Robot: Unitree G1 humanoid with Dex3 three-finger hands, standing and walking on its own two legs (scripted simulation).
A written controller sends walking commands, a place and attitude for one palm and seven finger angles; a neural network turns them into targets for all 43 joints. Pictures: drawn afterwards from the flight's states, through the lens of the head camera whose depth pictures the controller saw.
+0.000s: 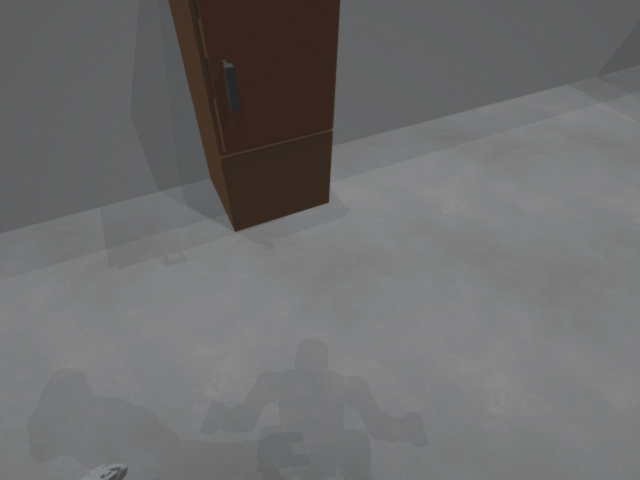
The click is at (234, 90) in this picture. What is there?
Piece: cupboard door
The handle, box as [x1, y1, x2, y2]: [222, 60, 239, 110]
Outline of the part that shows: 222,60 229,106 232,110 239,109 233,66 231,63 228,64 225,60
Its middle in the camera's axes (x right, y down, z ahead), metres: -0.28 -0.47 +1.18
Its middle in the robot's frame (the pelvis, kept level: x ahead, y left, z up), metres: +1.18 +0.33 -0.09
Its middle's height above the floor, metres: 0.68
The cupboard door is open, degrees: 0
